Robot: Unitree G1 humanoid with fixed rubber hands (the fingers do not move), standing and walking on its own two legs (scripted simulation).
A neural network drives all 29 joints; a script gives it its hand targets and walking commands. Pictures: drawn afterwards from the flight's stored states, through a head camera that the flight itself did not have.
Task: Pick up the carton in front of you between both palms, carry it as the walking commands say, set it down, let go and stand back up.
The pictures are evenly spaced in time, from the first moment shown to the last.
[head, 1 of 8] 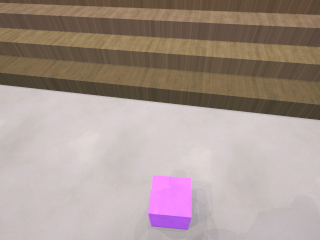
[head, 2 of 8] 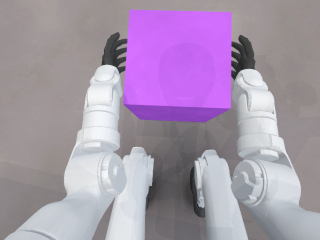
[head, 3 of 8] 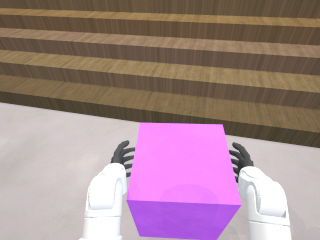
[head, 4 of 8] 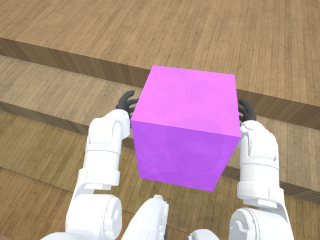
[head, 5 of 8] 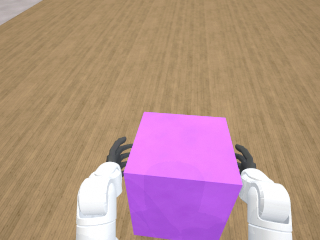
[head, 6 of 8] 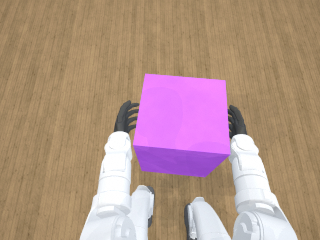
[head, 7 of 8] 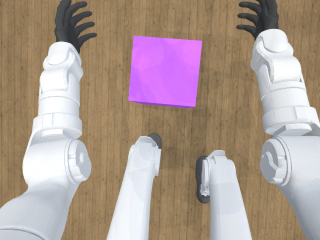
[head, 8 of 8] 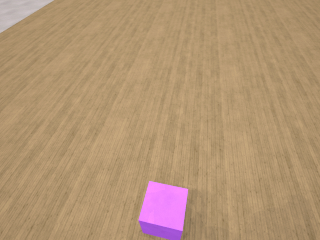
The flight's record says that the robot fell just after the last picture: no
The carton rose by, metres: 1.92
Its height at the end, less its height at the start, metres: +1.15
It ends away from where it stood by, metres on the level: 5.23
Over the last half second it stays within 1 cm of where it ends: yes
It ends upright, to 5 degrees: yes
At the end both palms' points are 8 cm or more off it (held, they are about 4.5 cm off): yes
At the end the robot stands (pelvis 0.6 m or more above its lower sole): yes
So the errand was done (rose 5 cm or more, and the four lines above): yes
